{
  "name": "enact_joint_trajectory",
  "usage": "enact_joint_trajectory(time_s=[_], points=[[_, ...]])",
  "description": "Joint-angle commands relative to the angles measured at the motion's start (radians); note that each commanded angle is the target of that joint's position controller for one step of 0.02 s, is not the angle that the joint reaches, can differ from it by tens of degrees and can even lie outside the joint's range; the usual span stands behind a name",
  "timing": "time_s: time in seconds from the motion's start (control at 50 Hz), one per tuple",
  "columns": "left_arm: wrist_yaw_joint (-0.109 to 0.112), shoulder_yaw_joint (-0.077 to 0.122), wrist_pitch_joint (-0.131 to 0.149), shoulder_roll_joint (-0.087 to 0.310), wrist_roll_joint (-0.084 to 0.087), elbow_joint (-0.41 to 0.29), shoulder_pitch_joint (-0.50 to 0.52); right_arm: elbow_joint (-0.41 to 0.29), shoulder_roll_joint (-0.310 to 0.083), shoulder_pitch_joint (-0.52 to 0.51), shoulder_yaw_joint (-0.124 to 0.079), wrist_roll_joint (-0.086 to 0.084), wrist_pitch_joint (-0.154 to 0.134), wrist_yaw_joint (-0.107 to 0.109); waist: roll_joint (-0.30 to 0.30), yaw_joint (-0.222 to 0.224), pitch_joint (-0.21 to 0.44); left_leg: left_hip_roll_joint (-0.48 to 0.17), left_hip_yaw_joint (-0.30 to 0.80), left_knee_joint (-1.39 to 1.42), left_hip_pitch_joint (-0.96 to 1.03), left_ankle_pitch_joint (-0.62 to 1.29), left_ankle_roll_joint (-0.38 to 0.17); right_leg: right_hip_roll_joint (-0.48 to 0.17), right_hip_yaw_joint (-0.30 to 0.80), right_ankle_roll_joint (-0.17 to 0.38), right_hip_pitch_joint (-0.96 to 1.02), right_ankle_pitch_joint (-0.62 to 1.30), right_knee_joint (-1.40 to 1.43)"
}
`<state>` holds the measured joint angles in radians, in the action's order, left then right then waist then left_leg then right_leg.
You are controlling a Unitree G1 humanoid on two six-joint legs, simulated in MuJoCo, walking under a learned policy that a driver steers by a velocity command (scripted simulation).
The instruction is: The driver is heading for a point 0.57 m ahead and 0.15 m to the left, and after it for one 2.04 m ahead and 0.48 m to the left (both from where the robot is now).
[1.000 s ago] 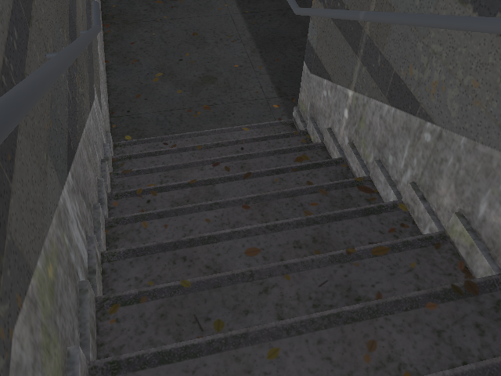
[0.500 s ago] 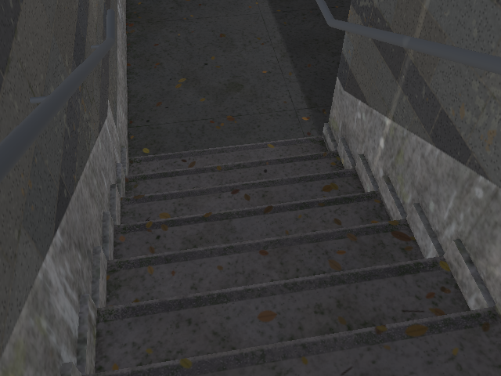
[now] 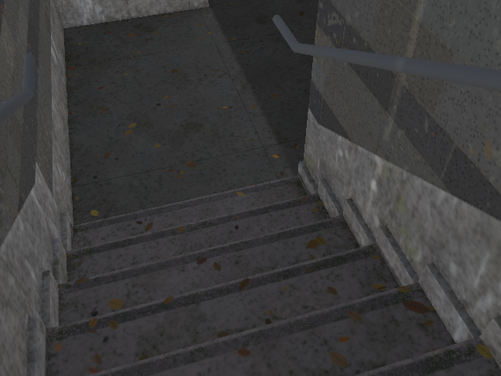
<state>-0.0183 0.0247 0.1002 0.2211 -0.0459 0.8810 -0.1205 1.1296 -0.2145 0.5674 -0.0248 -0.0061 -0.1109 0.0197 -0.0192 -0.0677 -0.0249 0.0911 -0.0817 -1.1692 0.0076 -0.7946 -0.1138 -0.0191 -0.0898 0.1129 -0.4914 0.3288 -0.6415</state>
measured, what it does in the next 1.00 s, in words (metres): goes down, turning left: left foot 0.15 m lower, then right foot 0.15 m lower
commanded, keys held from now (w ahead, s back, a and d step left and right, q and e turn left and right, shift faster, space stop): w+shift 0.08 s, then w+q+shift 0.32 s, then q+shift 0.40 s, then shift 0.18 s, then e+shift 0.02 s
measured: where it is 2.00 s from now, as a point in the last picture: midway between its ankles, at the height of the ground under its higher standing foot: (244, 314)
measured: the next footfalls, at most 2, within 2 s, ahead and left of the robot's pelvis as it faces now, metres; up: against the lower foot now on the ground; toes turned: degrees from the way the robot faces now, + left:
left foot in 0.32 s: +0.39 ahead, +0.06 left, -0.15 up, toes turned +10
right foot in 0.62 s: +0.76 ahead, -0.04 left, -0.30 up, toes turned +19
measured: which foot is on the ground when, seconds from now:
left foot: down 0.00-0.00, up 0.02-0.30, down 0.32-0.62, up 0.64-1.00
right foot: down 0.00-0.32, up 0.34-0.60, down 0.62-1.00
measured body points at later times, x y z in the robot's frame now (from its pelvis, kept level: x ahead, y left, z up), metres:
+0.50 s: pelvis +0.46 +0.02 -0.23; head +0.47 +0.01 +0.22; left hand +0.52 +0.29 -0.34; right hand +0.46 -0.23 -0.38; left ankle +0.35 +0.05 -0.91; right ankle +0.60 -0.10 -0.87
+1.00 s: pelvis +0.76 +0.08 -0.41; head +0.78 +0.09 +0.04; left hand +0.56 +0.25 -0.55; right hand +1.07 +0.02 -0.50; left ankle +0.86 +0.23 -1.12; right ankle +0.72 -0.05 -1.06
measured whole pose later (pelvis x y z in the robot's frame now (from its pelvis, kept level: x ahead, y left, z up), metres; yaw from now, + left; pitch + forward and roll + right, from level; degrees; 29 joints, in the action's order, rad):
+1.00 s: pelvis +0.76 +0.08 -0.41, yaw +37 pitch -2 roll -3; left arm 0.04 0.03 0.07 0.22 -0.02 0.88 -0.49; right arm 0.74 -0.24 0.02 -0.06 0.03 0.02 -0.04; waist 0.06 0.09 -0.07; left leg -0.01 -0.06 -0.57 -0.54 0.45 -0.04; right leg -0.09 -0.30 0.00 -0.24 -0.79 -1.08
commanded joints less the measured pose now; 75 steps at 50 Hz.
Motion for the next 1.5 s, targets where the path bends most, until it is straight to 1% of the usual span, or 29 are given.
enact_joint_trajectory(time_s=[0.02,0.04,0.06,0.1,0.18,0.24,0.28,0.32,0.34,0.36,0.4,0.42,0.44,0.5,0.56,0.6,0.62,0.66,0.72,0.78,0.86,0.92,0.98,1.04,1.06,1.08,1.18,1.32,1.5], points=[[0.009,0.075,-0.015,0.213,-0.004,0.212,-0.765,-0.071,-0.168,-0.317,-0.038,0.010,-0.003,0.029,-0.169,0.486,0.040,0.035,0.074,-0.996,-0.835,0.247,0.014,-0.108,0.158,0.146,0.920,0.025,0.081],[-0.007,0.058,-0.011,0.226,0.010,0.208,-0.703,-0.151,-0.111,-0.110,-0.025,-0.011,-0.012,0.043,-0.187,0.253,0.173,0.016,0.275,-0.819,-0.989,0.166,0.000,-0.311,0.463,0.133,1.086,0.158,-0.060],[0.001,0.063,-0.015,0.208,0.024,0.192,-0.621,-0.129,-0.149,-0.104,-0.030,0.033,-0.018,0.038,0.037,0.215,0.094,-0.071,0.272,-0.559,-0.984,0.281,0.002,-0.298,0.535,0.127,0.901,-0.085,0.021],[0.021,0.050,0.006,0.141,0.005,0.157,-0.422,-0.137,-0.142,-0.229,-0.057,0.058,0.002,0.010,0.153,0.140,-0.027,-0.134,0.296,-0.384,-1.061,0.384,0.020,-0.347,0.706,0.221,0.587,-0.839,0.102],[0.024,0.040,0.051,0.153,0.013,0.138,-0.318,-0.151,-0.018,-0.207,-0.028,0.067,0.104,-0.038,-0.007,-0.009,-0.116,-0.070,0.049,-0.093,-0.463,0.725,0.063,-0.240,0.371,0.082,-0.214,-0.648,-0.016],[0.028,0.015,0.094,0.068,0.055,0.119,-0.224,-0.185,0.022,-0.304,0.002,0.017,0.056,-0.072,-0.023,-0.021,-0.103,-0.049,-0.027,0.364,-0.128,1.389,0.044,-0.063,0.020,-0.039,-0.417,-0.858,-0.082],[0.041,0.018,0.068,0.075,0.074,0.152,-0.295,-0.205,-0.050,-0.342,-0.002,0.022,0.076,-0.067,-0.097,0.026,-0.109,0.004,-0.152,0.410,-0.026,1.231,0.032,-0.085,-0.030,-0.046,-0.308,-0.619,-0.207],[0.029,0.025,0.050,0.162,0.056,0.132,-0.201,-0.070,-0.146,0.115,-0.046,0.053,0.075,-0.041,-0.029,-0.178,0.070,0.058,-0.184,0.346,0.294,1.064,-0.087,-0.111,-0.096,-0.084,-0.229,0.138,-0.782],[0.043,0.042,0.028,0.186,0.038,0.121,-0.047,-0.021,-0.212,0.356,-0.078,0.044,0.089,-0.049,0.118,-0.381,0.069,-0.115,0.058,0.536,0.454,1.041,-0.232,-0.026,-0.085,-0.096,-0.446,-0.348,-1.441],[0.058,0.035,0.022,0.122,0.032,0.016,-0.076,-0.034,-0.275,0.224,-0.083,0.010,0.077,-0.049,0.400,-0.208,-0.026,-0.234,0.298,0.497,0.460,1.316,-0.211,0.041,0.004,-0.099,-0.713,-0.964,-1.462],[0.047,0.025,0.024,0.103,-0.037,0.006,-0.169,-0.075,-0.117,0.041,-0.027,-0.001,0.059,-0.029,-0.115,0.012,-0.052,-0.288,0.496,0.519,0.208,1.083,-0.194,-0.059,0.187,-0.056,-0.684,-0.755,-1.053],[0.043,0.013,0.008,0.054,-0.025,0.003,-0.189,-0.130,-0.114,-0.096,-0.019,0.008,0.063,-0.019,-0.178,0.107,-0.097,-0.236,0.477,0.573,-0.085,1.092,-0.198,-0.048,0.151,-0.086,-0.536,-0.737,-0.816],[0.041,0.019,-0.001,0.069,-0.028,-0.087,-0.122,-0.210,-0.239,-0.251,-0.045,0.033,0.053,0.003,0.059,0.142,-0.146,-0.406,0.753,0.666,-0.339,1.041,-0.309,-0.085,0.200,-0.138,-0.449,-0.746,-0.590],[0.043,0.041,0.008,0.136,0.008,0.021,-0.237,-0.170,-0.137,-0.248,-0.041,0.013,0.009,0.016,-0.024,0.162,-0.067,-0.130,0.420,0.430,-0.631,0.966,-0.187,-0.024,0.119,-0.125,0.087,-0.039,-0.270],[0.028,0.000,-0.012,0.024,0.031,-0.064,-0.167,-0.198,-0.152,-0.243,-0.046,0.007,0.030,0.014,0.045,0.112,-0.045,0.038,0.315,0.255,-0.717,0.722,-0.065,0.111,0.040,-0.149,0.461,0.181,0.050],[0.057,0.018,-0.023,0.066,0.028,0.012,-0.548,-0.241,-0.167,-0.389,-0.055,0.009,0.056,0.011,0.137,0.360,0.127,0.043,0.252,-0.261,-0.759,0.929,-0.004,0.048,0.078,-0.109,0.813,0.359,0.098],[0.059,0.050,-0.028,0.154,0.029,0.058,-0.668,-0.279,-0.145,-0.443,-0.062,0.020,0.069,0.004,-0.007,0.438,0.133,0.098,0.183,-0.641,-0.751,0.518,0.036,-0.082,0.144,-0.055,0.845,0.414,0.249],[0.024,0.052,0.001,0.236,0.003,-0.021,-0.447,-0.417,-0.018,-0.161,-0.032,-0.059,0.094,0.031,-0.274,0.109,0.262,0.052,0.145,-0.964,-1.132,0.022,0.054,-0.536,0.516,0.054,1.017,0.763,-0.003],[-0.002,0.009,0.020,0.065,0.021,-0.068,-0.338,-0.364,-0.093,-0.273,-0.062,0.073,0.160,0.038,0.019,0.085,-0.041,-0.085,0.139,-0.657,-1.119,0.336,0.067,-0.357,0.242,0.009,0.468,0.106,0.093],[0.043,0.016,0.040,0.118,0.031,-0.068,-0.174,-0.465,-0.050,-0.341,-0.039,0.028,0.180,-0.004,-0.170,-0.055,-0.095,-0.137,0.090,-0.039,-0.691,0.815,0.107,-0.320,0.092,0.012,-0.108,-0.066,0.162],[0.044,0.005,0.039,0.078,0.064,-0.049,-0.338,-0.448,-0.082,-0.452,-0.049,0.071,0.185,-0.018,0.038,0.046,0.038,-0.111,0.037,0.086,-0.775,1.183,0.041,-0.267,0.021,-0.044,0.177,-0.326,-0.055],[0.058,0.023,0.005,0.109,0.017,-0.042,-0.401,-0.484,-0.056,-0.624,-0.034,0.057,0.143,-0.038,-0.013,0.141,-0.013,-0.089,0.046,0.439,-0.761,1.222,0.071,-0.240,0.027,-0.058,0.284,-0.517,-0.133],[0.066,0.041,-0.037,0.144,0.013,-0.048,-0.358,-0.412,-0.051,-0.522,-0.035,0.017,0.100,-0.077,0.005,0.111,-0.044,-0.081,-0.010,0.735,-0.388,1.337,0.085,-0.235,0.020,-0.033,0.163,-0.560,-0.230],[0.052,0.030,-0.069,0.122,0.046,-0.003,-0.400,-0.230,-0.100,-0.185,-0.054,0.064,0.086,-0.064,0.055,-0.010,0.032,-0.116,-0.009,0.905,0.060,1.405,0.027,-0.114,-0.029,-0.006,0.075,-0.490,-0.685],[0.039,0.028,-0.075,0.039,0.083,0.013,-0.546,-0.187,-0.198,-0.102,-0.074,0.079,0.083,-0.064,0.257,0.030,0.159,-0.366,0.141,0.550,0.414,2.086,-0.080,0.032,-0.084,-0.054,-0.238,-1.317,-1.113],[0.047,0.011,-0.078,0.037,0.106,0.015,-0.570,-0.234,-0.201,-0.075,-0.061,0.037,0.092,-0.068,0.115,-0.011,0.376,-0.570,0.313,0.481,0.460,2.122,-0.205,0.051,0.187,-0.041,-0.297,-1.370,-1.269],[0.062,0.028,-0.137,0.131,-0.055,-0.150,-0.144,-0.318,-0.133,-0.300,-0.033,0.013,0.104,0.040,-0.014,0.045,0.116,-0.619,0.329,0.880,-0.157,0.745,-0.260,0.009,0.146,-0.126,-0.440,-0.801,-1.223],[0.024,0.023,-0.240,0.046,0.014,-0.350,-0.038,-0.382,-0.113,-0.301,-0.008,0.015,0.078,0.061,0.194,0.108,0.073,-0.468,0.128,0.831,-0.366,0.453,-0.101,0.061,0.088,-0.189,-0.507,-0.596,-1.286],[0.005,0.020,-0.233,0.076,0.032,-0.528,0.164,-0.442,-0.172,-0.252,-0.045,0.064,0.056,0.061,0.160,0.037,0.076,-0.553,-0.003,0.819,-0.195,0.346,0.022,-0.083,0.108,-0.161,-0.432,-0.566,-0.812]])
